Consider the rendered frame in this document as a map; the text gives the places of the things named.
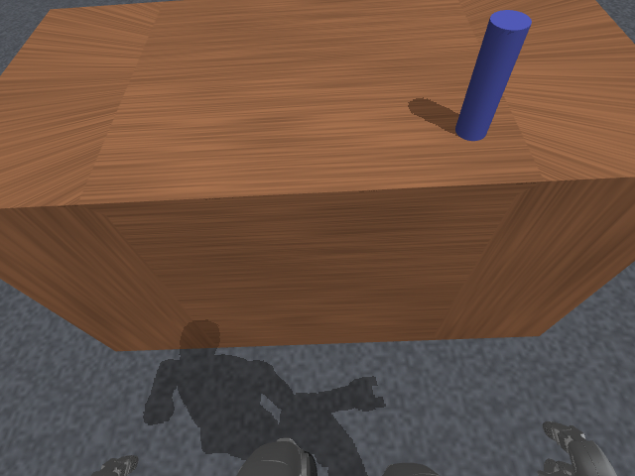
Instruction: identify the left robot hand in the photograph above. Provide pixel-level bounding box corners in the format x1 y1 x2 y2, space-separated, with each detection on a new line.
91 455 139 476

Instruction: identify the can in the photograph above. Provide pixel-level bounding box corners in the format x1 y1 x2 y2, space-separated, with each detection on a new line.
455 10 532 141

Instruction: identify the right robot hand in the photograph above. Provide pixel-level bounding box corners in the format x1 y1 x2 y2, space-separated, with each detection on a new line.
537 421 617 476

